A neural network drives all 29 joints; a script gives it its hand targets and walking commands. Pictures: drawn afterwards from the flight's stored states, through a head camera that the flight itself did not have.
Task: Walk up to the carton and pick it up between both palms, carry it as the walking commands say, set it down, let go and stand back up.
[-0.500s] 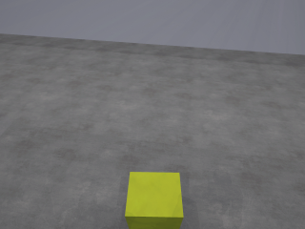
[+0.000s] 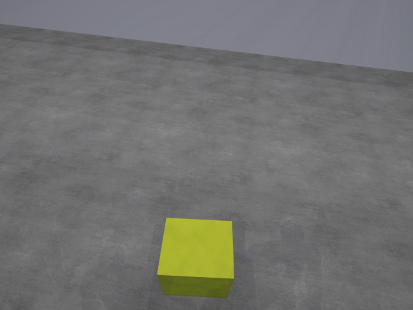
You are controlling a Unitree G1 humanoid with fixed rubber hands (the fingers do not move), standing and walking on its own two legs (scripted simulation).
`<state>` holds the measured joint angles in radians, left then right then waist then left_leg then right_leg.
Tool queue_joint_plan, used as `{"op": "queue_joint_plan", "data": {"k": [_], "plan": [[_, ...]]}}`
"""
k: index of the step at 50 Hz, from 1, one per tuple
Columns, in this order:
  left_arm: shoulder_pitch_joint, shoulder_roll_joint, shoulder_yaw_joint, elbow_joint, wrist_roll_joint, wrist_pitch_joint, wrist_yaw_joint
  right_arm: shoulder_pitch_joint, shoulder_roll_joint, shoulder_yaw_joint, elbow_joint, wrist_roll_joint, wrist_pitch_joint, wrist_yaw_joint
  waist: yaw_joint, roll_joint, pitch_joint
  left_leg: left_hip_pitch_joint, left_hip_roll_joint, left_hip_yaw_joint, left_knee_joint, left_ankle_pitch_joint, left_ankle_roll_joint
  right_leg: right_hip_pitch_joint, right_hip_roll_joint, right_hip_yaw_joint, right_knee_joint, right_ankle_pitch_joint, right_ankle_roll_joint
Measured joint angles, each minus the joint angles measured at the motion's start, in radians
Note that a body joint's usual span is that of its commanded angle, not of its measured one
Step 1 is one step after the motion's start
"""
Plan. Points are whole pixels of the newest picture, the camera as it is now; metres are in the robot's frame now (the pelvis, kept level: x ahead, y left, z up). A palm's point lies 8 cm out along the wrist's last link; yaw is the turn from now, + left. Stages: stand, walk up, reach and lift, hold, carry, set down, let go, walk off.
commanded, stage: walk up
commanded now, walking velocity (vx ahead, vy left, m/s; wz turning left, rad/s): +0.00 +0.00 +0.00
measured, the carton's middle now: (197, 258) +0.47 +0.01 -0.64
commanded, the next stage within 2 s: stand in 0.04 s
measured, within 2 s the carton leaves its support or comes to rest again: neither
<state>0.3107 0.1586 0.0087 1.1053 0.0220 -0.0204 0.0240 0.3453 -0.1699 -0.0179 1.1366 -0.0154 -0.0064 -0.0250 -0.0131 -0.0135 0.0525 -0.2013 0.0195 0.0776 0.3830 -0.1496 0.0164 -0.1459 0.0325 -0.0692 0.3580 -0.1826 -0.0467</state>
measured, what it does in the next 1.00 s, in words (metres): stands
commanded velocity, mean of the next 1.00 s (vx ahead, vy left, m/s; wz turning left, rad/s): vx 0.00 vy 0.00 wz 0.00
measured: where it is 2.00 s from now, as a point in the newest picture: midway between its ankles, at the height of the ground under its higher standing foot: outside the picture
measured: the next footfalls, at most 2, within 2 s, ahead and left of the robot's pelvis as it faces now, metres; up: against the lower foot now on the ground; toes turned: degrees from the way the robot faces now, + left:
none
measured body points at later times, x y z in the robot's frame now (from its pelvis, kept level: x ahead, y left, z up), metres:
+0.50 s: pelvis +0.02 +0.02 +0.00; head +0.03 +0.03 +0.45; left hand +0.04 +0.27 -0.16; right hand +0.05 -0.24 -0.15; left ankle +0.04 +0.11 -0.75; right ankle +0.01 -0.09 -0.75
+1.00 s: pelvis +0.01 +0.03 +0.00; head +0.02 +0.04 +0.45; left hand +0.04 +0.29 -0.16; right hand +0.06 -0.23 -0.14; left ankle +0.04 +0.11 -0.75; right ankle +0.01 -0.09 -0.75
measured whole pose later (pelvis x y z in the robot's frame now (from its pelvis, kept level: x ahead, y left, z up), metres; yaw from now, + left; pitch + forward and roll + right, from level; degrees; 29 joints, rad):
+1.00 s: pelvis +0.01 +0.03 +0.00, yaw +0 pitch -2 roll -1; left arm 0.23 0.25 0.01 1.11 0.02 -0.04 0.01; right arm 0.21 -0.24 -0.02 1.08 -0.01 -0.03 -0.01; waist 0.02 -0.01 0.04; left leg -0.19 -0.01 0.10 0.41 -0.19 0.06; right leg -0.13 0.01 -0.05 0.36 -0.20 0.00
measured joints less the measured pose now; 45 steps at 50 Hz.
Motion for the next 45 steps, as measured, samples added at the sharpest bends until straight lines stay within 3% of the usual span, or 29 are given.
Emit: {"op": "queue_joint_plan", "data": {"k": [45], "plan": [[-0.072,0.091,-0.001,0.01,-0.004,-0.019,-0.014,-0.138,-0.065,0.0,-0.062,0.005,-0.022,0.015,0.029,0.001,-0.011,0.011,-0.025,0.019,0.031,-0.048,0.038,0.019,-0.026,0.019,0.008,-0.026,0.04]]}}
